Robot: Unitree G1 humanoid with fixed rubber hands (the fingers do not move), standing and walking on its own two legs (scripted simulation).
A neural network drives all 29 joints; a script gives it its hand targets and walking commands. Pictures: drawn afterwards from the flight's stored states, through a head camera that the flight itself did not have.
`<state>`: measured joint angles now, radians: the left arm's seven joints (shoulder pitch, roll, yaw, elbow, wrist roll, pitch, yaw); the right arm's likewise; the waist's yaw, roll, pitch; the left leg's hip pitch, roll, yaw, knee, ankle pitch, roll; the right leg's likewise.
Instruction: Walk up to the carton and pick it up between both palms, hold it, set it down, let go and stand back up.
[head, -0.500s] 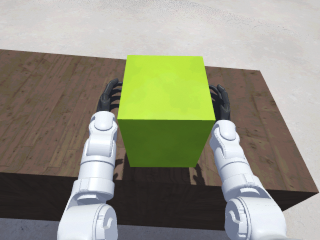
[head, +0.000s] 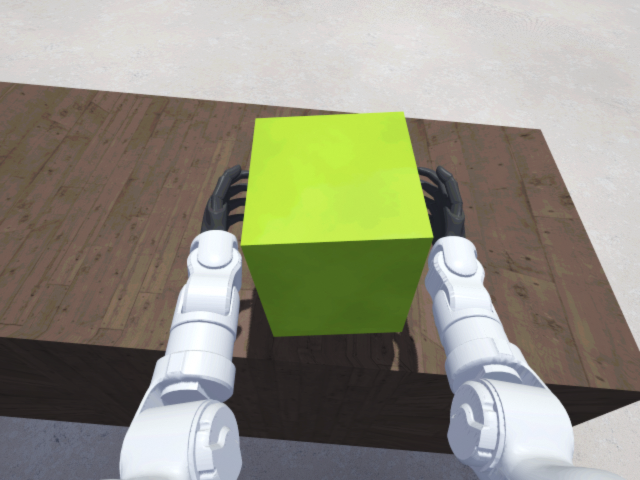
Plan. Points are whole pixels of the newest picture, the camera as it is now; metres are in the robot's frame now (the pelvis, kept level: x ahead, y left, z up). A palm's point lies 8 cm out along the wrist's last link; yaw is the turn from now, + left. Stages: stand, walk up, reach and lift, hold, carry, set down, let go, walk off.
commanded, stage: set down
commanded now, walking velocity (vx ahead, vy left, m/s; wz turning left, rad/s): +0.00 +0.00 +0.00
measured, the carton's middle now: (333, 232) +0.44 +0.00 +0.03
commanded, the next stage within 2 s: none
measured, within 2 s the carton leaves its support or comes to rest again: neither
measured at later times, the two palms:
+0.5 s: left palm (227, 231) +0.41 +0.14 +0.06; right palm (440, 227) +0.43 -0.15 +0.07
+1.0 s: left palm (228, 232) +0.41 +0.14 +0.05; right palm (439, 225) +0.43 -0.15 +0.06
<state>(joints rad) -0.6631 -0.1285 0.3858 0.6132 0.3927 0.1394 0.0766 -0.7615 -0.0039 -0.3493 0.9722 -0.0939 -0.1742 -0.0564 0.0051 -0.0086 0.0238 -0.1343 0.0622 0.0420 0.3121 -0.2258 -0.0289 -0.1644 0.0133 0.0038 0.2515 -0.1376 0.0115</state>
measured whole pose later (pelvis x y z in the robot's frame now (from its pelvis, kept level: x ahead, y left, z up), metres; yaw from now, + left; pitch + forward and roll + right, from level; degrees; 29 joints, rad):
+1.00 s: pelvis +0.01 +0.00 +0.00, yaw +0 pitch +10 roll -1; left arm -0.73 -0.14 0.51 0.77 0.39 0.00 0.09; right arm -0.84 0.02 -0.53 1.03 -0.27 -0.20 0.00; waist 0.02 0.00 -0.03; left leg -0.27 0.06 0.04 0.31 -0.22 -0.03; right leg -0.31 0.01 0.00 0.27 -0.14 0.01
